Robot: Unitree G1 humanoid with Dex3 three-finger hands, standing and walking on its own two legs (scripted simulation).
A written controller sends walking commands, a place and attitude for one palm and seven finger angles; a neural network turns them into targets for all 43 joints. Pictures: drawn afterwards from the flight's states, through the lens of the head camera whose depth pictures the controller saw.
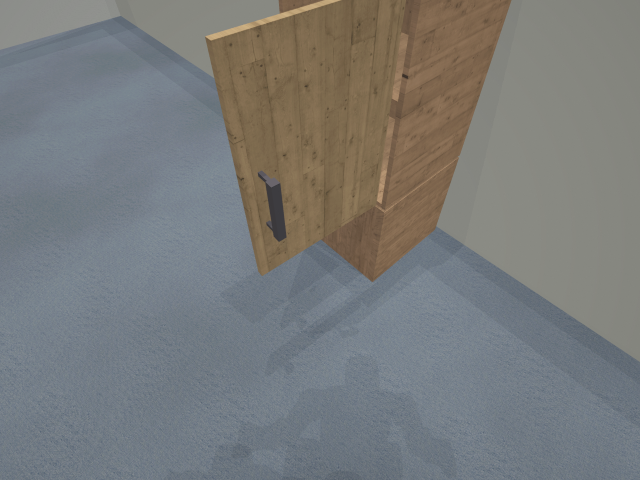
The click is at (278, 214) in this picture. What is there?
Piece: cupboard door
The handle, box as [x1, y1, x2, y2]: [258, 171, 286, 241]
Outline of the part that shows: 258,172 258,175 266,184 271,220 269,220 266,223 273,231 274,236 279,241 286,237 280,185 276,179 271,179 262,171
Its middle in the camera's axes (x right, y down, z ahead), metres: -0.11 -0.07 +0.82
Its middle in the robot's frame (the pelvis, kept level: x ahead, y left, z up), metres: +0.64 +0.14 -0.11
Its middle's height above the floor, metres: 0.67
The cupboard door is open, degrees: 86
